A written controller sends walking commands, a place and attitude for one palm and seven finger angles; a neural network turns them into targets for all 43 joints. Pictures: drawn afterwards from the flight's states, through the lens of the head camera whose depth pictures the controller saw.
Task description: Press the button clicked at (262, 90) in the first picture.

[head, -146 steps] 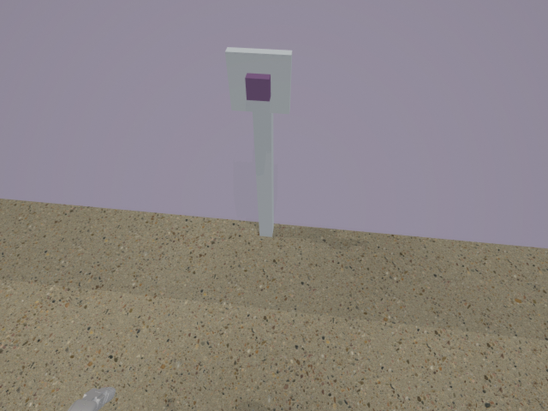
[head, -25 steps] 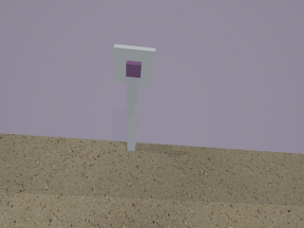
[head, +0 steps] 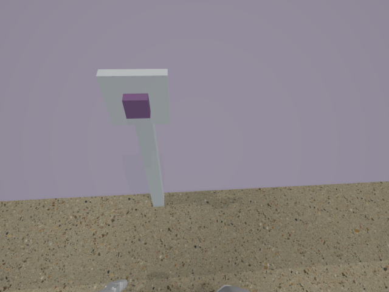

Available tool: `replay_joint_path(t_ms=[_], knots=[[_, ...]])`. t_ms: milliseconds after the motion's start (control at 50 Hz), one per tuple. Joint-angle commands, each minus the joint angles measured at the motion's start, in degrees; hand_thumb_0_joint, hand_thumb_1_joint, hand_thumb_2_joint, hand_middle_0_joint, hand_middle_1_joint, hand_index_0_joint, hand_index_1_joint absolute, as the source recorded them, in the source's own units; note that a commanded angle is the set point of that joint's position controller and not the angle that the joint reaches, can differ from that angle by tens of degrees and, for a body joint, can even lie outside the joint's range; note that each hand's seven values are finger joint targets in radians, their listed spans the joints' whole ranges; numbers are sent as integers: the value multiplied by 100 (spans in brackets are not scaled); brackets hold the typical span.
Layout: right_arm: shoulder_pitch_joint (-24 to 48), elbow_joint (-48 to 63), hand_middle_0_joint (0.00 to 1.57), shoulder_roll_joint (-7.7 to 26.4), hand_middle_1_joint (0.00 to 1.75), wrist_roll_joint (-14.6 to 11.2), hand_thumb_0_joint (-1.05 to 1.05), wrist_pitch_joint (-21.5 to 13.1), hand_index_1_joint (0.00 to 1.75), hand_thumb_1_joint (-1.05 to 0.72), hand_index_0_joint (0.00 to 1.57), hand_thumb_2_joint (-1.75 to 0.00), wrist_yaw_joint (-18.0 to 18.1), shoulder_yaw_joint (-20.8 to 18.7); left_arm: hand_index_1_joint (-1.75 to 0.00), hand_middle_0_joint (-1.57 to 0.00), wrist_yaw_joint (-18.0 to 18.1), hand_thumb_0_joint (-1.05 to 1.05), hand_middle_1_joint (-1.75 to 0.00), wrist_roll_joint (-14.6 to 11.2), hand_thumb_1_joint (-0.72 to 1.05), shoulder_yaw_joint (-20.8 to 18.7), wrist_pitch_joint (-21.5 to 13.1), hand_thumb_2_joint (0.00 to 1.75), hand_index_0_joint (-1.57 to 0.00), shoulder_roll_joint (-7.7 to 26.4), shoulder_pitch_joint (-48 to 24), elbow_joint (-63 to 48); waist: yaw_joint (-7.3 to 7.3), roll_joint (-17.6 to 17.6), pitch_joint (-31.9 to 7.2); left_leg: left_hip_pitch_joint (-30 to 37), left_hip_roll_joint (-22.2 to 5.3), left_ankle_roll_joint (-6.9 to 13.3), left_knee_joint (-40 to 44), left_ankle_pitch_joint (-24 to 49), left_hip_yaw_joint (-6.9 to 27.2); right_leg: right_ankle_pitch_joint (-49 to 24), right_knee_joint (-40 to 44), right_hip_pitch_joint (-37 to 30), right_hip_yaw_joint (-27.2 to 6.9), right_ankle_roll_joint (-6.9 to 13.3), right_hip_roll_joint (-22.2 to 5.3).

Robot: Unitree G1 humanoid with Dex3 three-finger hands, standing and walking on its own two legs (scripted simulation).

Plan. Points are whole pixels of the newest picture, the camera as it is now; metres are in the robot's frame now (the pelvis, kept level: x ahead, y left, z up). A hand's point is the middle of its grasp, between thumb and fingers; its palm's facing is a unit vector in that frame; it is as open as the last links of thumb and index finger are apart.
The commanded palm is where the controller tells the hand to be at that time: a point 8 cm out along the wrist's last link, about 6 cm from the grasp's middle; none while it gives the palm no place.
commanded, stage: take the last steps up to it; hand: left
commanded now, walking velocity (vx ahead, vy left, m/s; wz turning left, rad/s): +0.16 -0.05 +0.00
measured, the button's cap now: (137, 105) +0.58 +0.16 +0.02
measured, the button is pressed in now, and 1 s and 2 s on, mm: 0 0 0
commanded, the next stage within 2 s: come to a stop and stand still in 0.04 s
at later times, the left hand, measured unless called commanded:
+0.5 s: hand out of the picture +0.07 +0.19 -0.17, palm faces +0.07 -0.99 -0.15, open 7.3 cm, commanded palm none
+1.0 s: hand out of the picture +0.01 +0.14 -0.14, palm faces +0.09 -0.98 -0.20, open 7.3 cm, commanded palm none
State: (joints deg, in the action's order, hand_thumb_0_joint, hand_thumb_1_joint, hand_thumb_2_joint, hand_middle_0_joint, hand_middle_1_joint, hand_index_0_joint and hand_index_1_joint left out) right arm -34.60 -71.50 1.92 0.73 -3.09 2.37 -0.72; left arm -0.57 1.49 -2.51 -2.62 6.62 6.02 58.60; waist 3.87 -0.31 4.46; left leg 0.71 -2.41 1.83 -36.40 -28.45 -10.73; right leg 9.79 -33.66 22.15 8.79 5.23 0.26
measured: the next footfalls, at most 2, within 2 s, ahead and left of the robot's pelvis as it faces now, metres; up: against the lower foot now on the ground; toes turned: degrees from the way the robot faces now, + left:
left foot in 0.32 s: +0.19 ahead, +0.13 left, +0.00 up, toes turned +6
right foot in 0.72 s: +0.04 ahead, -0.14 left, +0.00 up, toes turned -5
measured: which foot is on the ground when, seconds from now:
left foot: down 0.00-0.00, up 0.02-0.30, down 0.32-0.74, up 0.76-1.00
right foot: down 0.00-0.38, up 0.40-0.70, down 0.72-1.00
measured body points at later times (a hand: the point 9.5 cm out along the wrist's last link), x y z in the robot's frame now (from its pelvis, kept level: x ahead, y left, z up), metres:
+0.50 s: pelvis +0.07 +0.03 +0.02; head +0.10 +0.05 +0.47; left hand +0.07 +0.24 -0.15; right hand +0.17 -0.19 -0.12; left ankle +0.15 +0.13 -0.72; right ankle +0.04 -0.10 -0.68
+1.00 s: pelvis +0.02 -0.02 +0.03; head +0.02 -0.05 +0.48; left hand +0.00 +0.19 -0.12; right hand -0.01 -0.27 -0.14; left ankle +0.00 +0.11 -0.68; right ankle +0.00 -0.14 -0.72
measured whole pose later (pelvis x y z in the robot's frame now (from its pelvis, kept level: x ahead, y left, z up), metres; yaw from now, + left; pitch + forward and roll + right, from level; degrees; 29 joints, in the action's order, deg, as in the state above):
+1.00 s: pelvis +0.02 -0.02 +0.03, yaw +0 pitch +0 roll +1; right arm -19.4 -63.2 12.3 1.4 2.4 0.0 -4.1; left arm 1.2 1.6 -1.7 -1.1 5.5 19.7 61.0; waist -0.9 2.6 -0.3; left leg -19.8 -2.6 -1.8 -44.1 -18.2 -3.5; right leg 12.8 -21.8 9.0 4.4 0.1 -2.6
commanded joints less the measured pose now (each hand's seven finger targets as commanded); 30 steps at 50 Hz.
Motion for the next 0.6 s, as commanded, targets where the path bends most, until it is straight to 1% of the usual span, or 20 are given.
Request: replay_joint_path(t_ms=[0,20,40,80,120,180,220,240,260,280,300,320,340,360,380,420,460,500,540,580], knots=[[407,653,20,723,30,-86,0,-69,30,-90,20,-90,1,-206,-30,-20,222,0,-30,-131,90,-287,-45,90,-20,1304,2060,382,-868,-58,-758,-3295,-103,39,-4352,-223,1019,-1871,1539,-2708,-2941,1458,-2475],[607,721,20,624,30,-37,0,-27,30,-90,20,-90,-54,-226,-30,-20,216,0,-30,-111,90,-232,-84,90,-20,1035,1643,269,-724,-191,-377,-3252,-344,6,-4215,253,1031,-1285,1805,-1795,-2617,1170,-2201],[694,741,20,553,30,-5,0,55,30,-90,20,-90,-70,-230,-30,-20,220,0,-30,-110,90,-145,-95,90,-20,768,1336,246,-453,59,-89,-3093,-479,-22,-4035,511,1083,-860,1951,-1060,-2197,960,-1996],[470,711,20,368,30,80,0,192,30,-90,20,-90,-89,-223,-30,-20,276,0,-30,-31,90,-91,-161,90,-20,390,1040,101,-127,116,-11,-2735,-585,-109,-3451,771,1028,-936,2144,-356,-1461,713,-1690],[402,740,20,343,30,79,0,263,30,-90,20,-90,-104,-211,-30,-20,272,0,-30,-8,90,-34,-178,90,-20,440,944,80,14,-188,-86,-2492,-563,-215,-2669,781,879,-1440,2086,-174,-969,631,-1488],[733,800,20,253,30,20,0,274,30,-90,20,-90,-79,-102,-30,-20,261,0,-30,-13,90,14,-106,90,-20,478,936,109,-62,-287,-258,-2006,-414,-359,-1258,1039,727,-2574,1750,-262,-712,563,-1265],[978,866,20,374,30,-9,0,257,30,-90,20,-90,-68,-59,-30,-20,259,0,-30,-33,90,9,-35,90,-20,604,991,151,-167,-491,-403,-1690,-279,-393,-461,1332,715,-2556,1501,-544,-708,468,-1143],[1143,901,20,472,30,-25,0,252,30,-90,20,-90,-59,-70,-30,-20,259,0,-30,-48,90,2,4,90,-20,644,1061,171,-219,-485,-402,-1460,-229,-404,-2,1599,722,-2363,1362,-582,-716,375,-1069],[1166,876,20,538,30,-43,0,248,30,-90,20,-90,-55,-107,-30,-20,262,0,-30,-50,90,-9,49,90,-20,687,1029,197,-183,-570,-376,-1190,-228,-416,518,2050,737,-2007,1134,-538,-690,246,-1006],[1139,898,20,746,30,-53,0,227,30,-90,20,-90,-52,-137,-30,-20,271,0,-30,-65,90,-14,103,90,-20,664,1074,182,-171,-365,-387,-874,-341,-385,972,2932,861,-1550,842,-431,-694,59,-915],[1233,994,20,1029,30,-33,0,181,30,-90,20,-90,-30,-182,-30,-20,280,0,-30,-86,90,-11,166,90,-20,562,1289,150,-297,203,-377,-777,-790,-197,1122,4231,1266,-862,576,-352,-649,-206,-654],[1411,1105,20,1307,30,-10,0,180,30,-90,20,-90,-1,-223,-30,-20,304,0,-30,-96,90,-5,217,90,-20,466,1504,133,-404,587,-370,-937,-1291,116,1221,5164,1641,-87,460,-449,-567,-401,-436],[1607,1176,20,1474,30,4,0,219,30,-90,20,-90,26,-242,-30,-20,324,0,-30,-81,90,9,266,90,-20,426,1618,139,-448,754,-243,-1219,-1518,348,1378,5167,1747,593,253,-609,-510,-464,-306],[1790,1197,20,1526,30,4,0,226,30,-90,20,-90,53,-257,-30,-20,323,0,-30,-76,90,-1,336,90,-20,464,1672,190,-484,1509,-229,-1422,-1703,544,1708,5296,1979,1224,-290,-679,-425,-543,-263],[1825,1244,20,1505,30,13,0,241,30,-90,20,-90,86,-276,-30,-20,306,0,-30,-63,90,-21,386,90,-20,599,1633,153,-421,1387,-223,-1390,-1825,724,1907,5250,2137,1861,-953,-505,-542,-558,-248],[1916,1355,20,1593,30,33,0,259,30,-90,20,-90,145,-321,-30,-20,278,0,-30,-34,90,-77,441,90,-20,601,1633,69,-388,1048,-440,-1202,-1966,963,1841,5204,2102,2186,-1947,-125,-875,-546,-274],[2062,1447,20,1651,30,49,0,295,30,-90,20,-90,143,-375,-30,-20,265,0,-30,-16,90,-120,449,90,-20,621,1616,-1,-383,684,-651,-888,-1931,1025,1598,5315,1911,2099,-2376,196,-944,-570,-245],[2089,1508,20,1714,30,61,0,323,30,-90,20,-90,122,-450,-30,-20,245,0,-30,-13,90,-155,479,90,-20,569,1542,-115,-318,577,-982,-641,-1826,979,1524,5118,1757,1976,-2485,300,-921,-649,-210],[2128,1527,20,1711,30,63,0,335,30,-90,20,-90,94,-474,-30,-20,223,0,-30,-11,90,-175,508,90,-20,523,1471,-196,-290,795,-1062,-729,-1696,888,1630,4412,1670,1892,-2302,186,-843,-681,-209],[2234,1558,20,1727,30,79,0,358,30,-90,20,-90,46,-501,-30,-20,199,0,-30,-21,90,-167,514,90,-20,479,1515,-228,-298,1019,-1098,-976,-1639,806,1803,3305,1701,1907,-1691,-123,-713,-658,-263]])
